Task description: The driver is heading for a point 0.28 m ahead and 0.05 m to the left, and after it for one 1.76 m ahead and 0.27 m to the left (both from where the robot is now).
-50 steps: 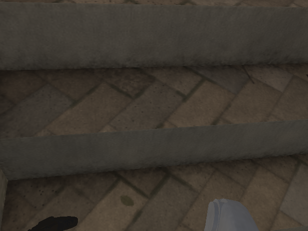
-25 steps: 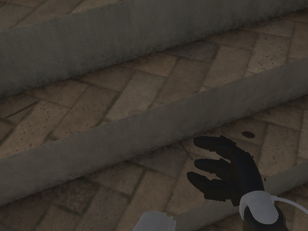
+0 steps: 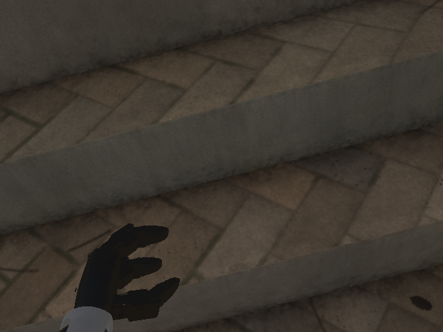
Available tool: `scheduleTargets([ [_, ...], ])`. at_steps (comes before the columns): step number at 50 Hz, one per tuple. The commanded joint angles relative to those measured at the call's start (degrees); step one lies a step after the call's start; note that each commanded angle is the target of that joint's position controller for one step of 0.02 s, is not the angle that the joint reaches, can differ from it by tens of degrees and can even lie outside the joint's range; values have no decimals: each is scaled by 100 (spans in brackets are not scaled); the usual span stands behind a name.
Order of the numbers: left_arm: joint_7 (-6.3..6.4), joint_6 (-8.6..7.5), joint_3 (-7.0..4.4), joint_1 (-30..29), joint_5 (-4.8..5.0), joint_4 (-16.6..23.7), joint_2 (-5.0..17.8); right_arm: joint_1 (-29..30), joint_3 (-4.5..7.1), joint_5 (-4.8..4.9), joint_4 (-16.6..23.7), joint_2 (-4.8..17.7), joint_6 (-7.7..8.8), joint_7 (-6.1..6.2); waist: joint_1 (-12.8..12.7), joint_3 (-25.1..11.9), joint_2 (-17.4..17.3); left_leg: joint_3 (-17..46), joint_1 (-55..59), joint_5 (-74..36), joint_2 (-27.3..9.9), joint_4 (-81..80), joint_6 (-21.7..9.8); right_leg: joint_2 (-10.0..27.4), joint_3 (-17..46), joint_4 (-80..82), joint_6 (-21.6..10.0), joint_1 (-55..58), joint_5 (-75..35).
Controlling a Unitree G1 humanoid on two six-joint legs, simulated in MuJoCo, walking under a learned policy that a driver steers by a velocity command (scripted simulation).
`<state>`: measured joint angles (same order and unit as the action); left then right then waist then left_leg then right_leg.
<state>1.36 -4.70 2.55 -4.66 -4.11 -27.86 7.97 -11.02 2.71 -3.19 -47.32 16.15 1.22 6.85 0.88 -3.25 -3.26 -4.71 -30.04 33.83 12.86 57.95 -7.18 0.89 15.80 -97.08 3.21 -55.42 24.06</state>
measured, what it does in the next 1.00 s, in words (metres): climbs: right foot, then left foot 0.21 m higher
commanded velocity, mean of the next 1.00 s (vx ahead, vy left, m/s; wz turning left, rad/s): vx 0.72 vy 0.00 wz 0.22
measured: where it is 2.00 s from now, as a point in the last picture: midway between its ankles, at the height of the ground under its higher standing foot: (61, 294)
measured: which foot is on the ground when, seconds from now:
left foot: down 0.00-0.04, up 0.06-0.40, down 0.42-0.84, up 0.86-1.00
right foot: up 0.00-0.04, down 0.06-0.44, up 0.46-0.80, down 0.82-1.00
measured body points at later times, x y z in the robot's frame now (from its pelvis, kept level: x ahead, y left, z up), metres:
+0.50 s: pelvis +0.22 +0.03 +0.17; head +0.25 +0.01 +0.61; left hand +0.16 +0.29 +0.05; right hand +0.51 -0.10 +0.08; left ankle +0.25 +0.11 -0.45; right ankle +0.12 -0.16 -0.44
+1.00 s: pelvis +0.44 +0.11 +0.46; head +0.44 +0.09 +0.91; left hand +0.46 +0.35 +0.33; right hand +0.62 -0.11 +0.33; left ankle +0.40 +0.28 -0.07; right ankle +0.54 +0.03 -0.24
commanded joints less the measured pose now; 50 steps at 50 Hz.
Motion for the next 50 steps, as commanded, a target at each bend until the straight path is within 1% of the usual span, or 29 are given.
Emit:
scheduleTargets([
  [1, -165, 126, 85, 1379, 421, -92, 294, 123, -30, 55, 639, 4, 207, 105, -377, -297, 1824, 923, -1811, -3359, -603, -1431, -878, -189, -2360, 5364, -314, 4312, 180],
  [2, -132, 29, -98, 2732, 613, -608, 327, 397, -34, 42, 703, 92, 439, 16, -1078, -1361, 1556, 1535, -2049, -4470, -614, -56, -795, 6, -2059, 5352, -835, 6640, -2437],
  [3, -2, 31, -440, 4432, 659, -1135, 883, 1187, 3, -48, 644, 62, 503, -352, -2250, -1863, 1334, 1053, -2406, -1837, -179, 2784, -464, -10, -1690, 5766, -1081, 7669, -2252],
  [4, -4, -193, -595, 3774, 253, -979, 1620, 1167, 46, 70, 1184, -215, 632, -580, -1279, -1697, 2311, 1072, -3672, -1060, -119, 5365, 183, 1311, 740, 5878, -1389, 8023, -4470],
  [5, 54, -288, -777, 2933, -33, -542, 1855, 989, 20, 122, 1387, -111, 551, -624, -998, -2210, 1412, 1168, -4250, -1378, -445, 6504, 291, 2290, 2475, 7198, -1621, 7708, -1275],
  [6, 140, -409, -800, 2323, 41, -490, 1651, 1104, -63, 6, 1608, -220, 475, -632, -607, -1514, 619, 1193, -4261, -1791, -862, 6807, 304, 2387, 2904, 7888, -1591, 6651, 1126],
  [8, 143, -688, -653, 1775, 283, -995, 1145, 1396, -77, -264, 1899, -318, 325, -734, -117, 72, 38, 1409, -4412, -1924, -1219, 7137, 201, 2136, 1559, 8118, -1381, 4876, 721],
  [9, 139, -724, -601, 1673, 272, -1256, 872, 1215, -94, -152, 1862, -469, 245, -814, 73, 425, 155, 1567, -4410, -1962, -1246, 7038, 118, 1942, 675, 8103, -1289, 4420, 249],
  [12, -58, -722, -560, 2017, 171, -1947, 592, 1811, -135, 138, 2153, -692, -11, -713, 58, 652, 316, 1128, -4734, -1186, -1144, 7335, -47, 1705, -987, 8658, -1084, 4478, -640],
  [16, -117, -708, -631, 2617, 209, -2786, 804, 2856, -271, 60, 2864, -788, -216, -574, 104, 1031, 568, 272, -3991, -887, -1368, 4756, -334, 1308, -2467, 10122, -803, 4159, -2974],
  [19, 158, -646, -652, 2522, 814, -2367, 1881, 645, -152, 195, 2063, -172, -381, -704, 710, -976, 942, -1409, 265, 411, -233, 2693, -77, 1450, -2977, 8831, -1497, 4274, -12452],
  [20, 53, -653, -791, 2230, 803, -2283, 2421, -1025, -122, 241, 1684, -139, -372, -665, 1380, -1985, 1635, -915, 918, 454, -321, 2605, -299, 2021, -2807, 7181, -1693, 5042, -14188],
  [22, -299, -627, -895, 1635, 706, -1466, 2280, -1546, 228, -29, 1339, 970, -325, -695, 1346, -2386, 30, 1956, 2064, 1153, -460, -599, -770, 1345, -2363, 3873, -1467, 3639, -11317],
  [23, -527, -692, -789, 1403, 355, -1205, 1531, -1057, 431, 175, 1292, 1287, -365, -561, 967, -2028, -1366, 5112, 2320, 2137, -1517, -3051, -1240, -292, -1971, 1358, -1123, 1902, -3986],
  [24, -584, -679, -635, 544, -51, -781, 805, -292, 404, 230, 1453, 818, -355, -504, 890, -1717, -511, 5626, 2002, 1489, -1788, -3485, -1148, -487, -808, -1564, -1027, 750, -3032],
  [27, -329, -740, -58, 486, -72, -54, -509, -721, 218, 39, 194, 163, 220, -527, 76, 172, 818, 4020, 1279, -468, -2083, -3237, -680, -321, -622, -3608, -1194, -1346, -2496],
  [32, 72, -223, -59, 577, 436, -329, -423, -1052, -68, 64, -696, -611, 638, -738, -213, 971, 751, 1152, 926, -4527, -2323, -4095, 24, -806, -884, -3613, -1086, -2012, -602],
  [33, -393, 113, -136, 754, 365, 159, 456, -854, -275, -315, -1122, -342, 248, -1216, -903, -412, -885, 1406, 1021, -5119, -2448, -3522, -392, -698, -462, -3978, -1927, -2523, -307],
  [35, -480, 488, -177, -42, 401, 706, 683, -922, -392, -665, -1322, -88, -117, -1679, -1129, -704, 343, 239, 271, -6134, -1877, -3772, -208, -834, -1255, -1720, -2157, -1886, -1355],
  [36, -454, 777, -78, -1188, 377, 1286, 927, -443, -226, -353, -1052, 522, -236, -1822, -1252, -932, -28, 7, -551, -8548, -2041, -4833, -480, -720, -2111, 590, -1854, -329, 54],
  [37, -692, 1223, 83, -1874, 411, 1315, 579, -1660, -134, -407, -1696, 805, -344, -1819, -882, -1237, -644, 269, -614, -10236, -2140, -5303, -820, -1097, -2612, 954, -1703, 757, -785],
  [39, -873, 1569, 131, 888, 569, 177, 277, -704, -99, -159, -1370, 1412, 185, -1847, -1727, -1455, -557, 81, 1592, -15958, -3363, -4086, -1196, -1160, -2614, 1656, -1090, 1012, -1582],
  [41, -713, 1782, -130, 1162, 334, -288, 602, -1354, -178, 36, -1401, 770, 148, -1623, -1053, -1633, 20, 175, 2922, -15019, -3176, -2429, -794, -1560, -2435, 4587, -1214, 1020, -1172],
  [42, -498, 1851, -298, 2500, 366, -938, 809, -1148, -220, -390, -983, 583, 1, -1710, -1171, -2396, 382, 461, 1607, -13144, -2775, -923, -432, -1420, -767, 4918, -1684, 2837, -2047],
  [43, -452, 1773, -326, 2453, 126, -701, 1112, -569, -22, -261, -812, 579, -140, -1787, -1369, -2318, 2134, 820, 53, -4574, -1096, 2753, 533, -32, 2254, 6738, -2626, 2964, -1752],
  [44, -521, 1625, -255, 2323, -157, -947, 736, -716, -55, 9, -900, 449, -275, -1857, -1307, -1807, 1167, 2178, -2217, -4627, -877, 4746, -191, -48, 3197, 6797, -2538, 3152, 692],
  [45, -623, 1381, -248, 2153, -90, -1418, 668, -520, -50, 134, -696, 317, -227, -1651, -939, -677, 1008, 2480, -3563, -4321, -700, 4909, -316, -98, 2486, 6698, -1956, 3128, 1015],
  [47, -540, 546, -130, 2180, 300, -2056, 207, -186, -187, -118, -246, 113, 120, -1226, -325, -928, 533, 2290, -4013, -3381, -834, 4573, -118, -305, 1686, 6638, -1827, 3700, -455],
  [50, -527, 111, -153, 1789, 173, -2168, 209, 506, -302, -50, 441, -18, 182, -726, -6, -902, 403, 1277, -3590, -2580, -1135, 4191, 375, -549, 650, 6961, -1430, 2947, -1613],
])
Velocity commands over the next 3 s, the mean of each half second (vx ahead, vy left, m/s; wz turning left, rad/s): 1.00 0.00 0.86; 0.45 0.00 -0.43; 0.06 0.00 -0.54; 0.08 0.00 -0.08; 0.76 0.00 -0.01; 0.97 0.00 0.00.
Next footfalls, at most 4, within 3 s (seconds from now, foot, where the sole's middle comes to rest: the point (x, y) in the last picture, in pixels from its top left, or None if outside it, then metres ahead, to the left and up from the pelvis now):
0.06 right None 0.13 -0.17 -0.70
0.42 left None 0.29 0.12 -0.49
0.82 right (230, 214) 0.58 0.05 -0.27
1.42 left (3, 152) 0.65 0.47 -0.06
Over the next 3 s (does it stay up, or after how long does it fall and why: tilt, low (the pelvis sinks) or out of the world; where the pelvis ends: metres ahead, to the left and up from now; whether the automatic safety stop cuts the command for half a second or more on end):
stays up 0.56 0.27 0.50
